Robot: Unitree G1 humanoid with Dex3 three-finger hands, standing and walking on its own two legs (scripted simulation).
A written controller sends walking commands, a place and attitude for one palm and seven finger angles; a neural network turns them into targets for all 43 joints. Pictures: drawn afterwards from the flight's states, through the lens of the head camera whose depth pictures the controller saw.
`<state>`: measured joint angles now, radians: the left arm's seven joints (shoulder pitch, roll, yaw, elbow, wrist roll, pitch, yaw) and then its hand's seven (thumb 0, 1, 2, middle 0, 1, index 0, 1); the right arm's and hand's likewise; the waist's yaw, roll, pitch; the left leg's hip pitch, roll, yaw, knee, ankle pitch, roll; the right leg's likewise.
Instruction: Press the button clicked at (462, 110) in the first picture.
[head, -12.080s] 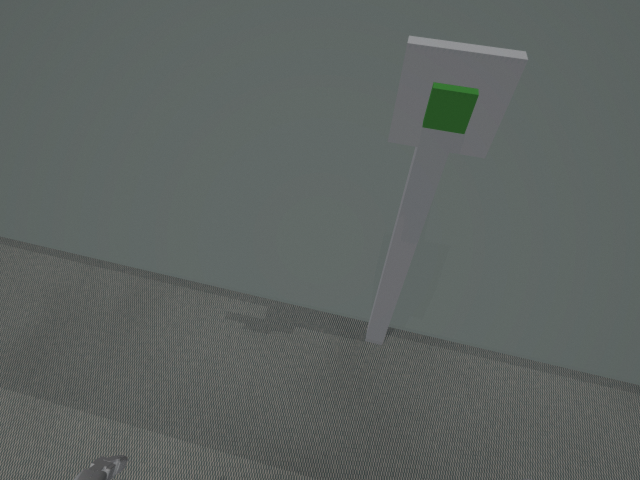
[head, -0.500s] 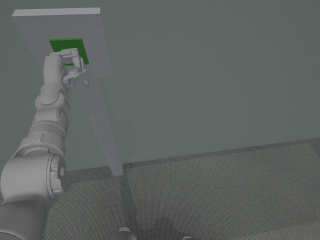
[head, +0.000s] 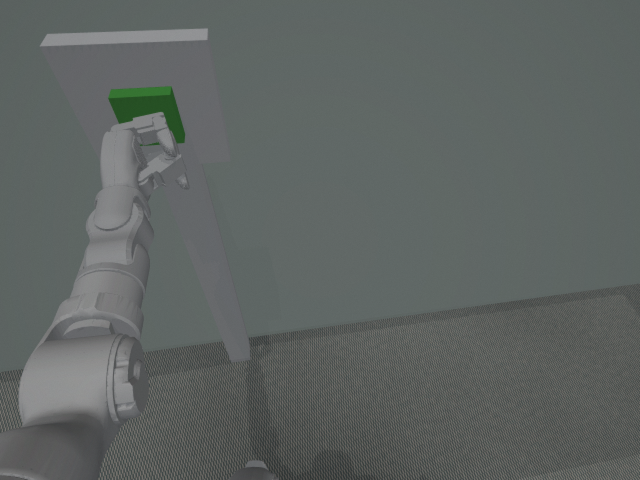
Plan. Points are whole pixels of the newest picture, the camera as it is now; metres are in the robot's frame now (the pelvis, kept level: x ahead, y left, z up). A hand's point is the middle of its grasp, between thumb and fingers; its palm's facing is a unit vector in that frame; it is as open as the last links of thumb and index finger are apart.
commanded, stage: pull the fist back off the button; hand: left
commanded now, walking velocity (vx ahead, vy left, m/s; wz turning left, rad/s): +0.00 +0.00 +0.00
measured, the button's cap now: (149, 115) +0.52 +0.21 +0.18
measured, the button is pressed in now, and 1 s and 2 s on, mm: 0 0 0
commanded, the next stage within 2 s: draw the hand back to the body in 0.60 s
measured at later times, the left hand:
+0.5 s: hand (168, 198) +0.40 +0.17 +0.15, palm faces +0.13 -0.99 +0.01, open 3.1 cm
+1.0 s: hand (145, 223) +0.35 +0.18 +0.16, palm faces +0.14 -0.99 +0.00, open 3.1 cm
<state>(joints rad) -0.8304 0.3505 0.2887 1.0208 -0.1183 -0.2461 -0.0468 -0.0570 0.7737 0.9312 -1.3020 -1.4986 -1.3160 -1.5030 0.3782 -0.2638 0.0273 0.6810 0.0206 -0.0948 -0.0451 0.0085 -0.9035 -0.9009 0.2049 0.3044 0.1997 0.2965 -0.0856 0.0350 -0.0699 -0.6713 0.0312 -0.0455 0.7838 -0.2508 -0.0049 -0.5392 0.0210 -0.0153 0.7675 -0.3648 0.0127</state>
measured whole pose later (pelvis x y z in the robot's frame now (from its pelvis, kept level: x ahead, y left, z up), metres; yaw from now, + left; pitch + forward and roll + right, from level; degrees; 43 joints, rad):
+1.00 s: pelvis +0.05 -0.02 +0.02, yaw +0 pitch +0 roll +0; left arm -0.07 0.23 0.24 0.07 -0.25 0.09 -0.12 0.01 0.90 0.90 -1.30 -1.50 -1.30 -1.50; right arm 0.23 -0.24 0.05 0.60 0.04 -0.04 -0.08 0.01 -0.90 -0.90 0.20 0.30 0.20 0.30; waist 0.03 0.05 -0.08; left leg -0.35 0.02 -0.03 0.62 -0.27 -0.02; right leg -0.22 0.01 0.00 0.61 -0.39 0.00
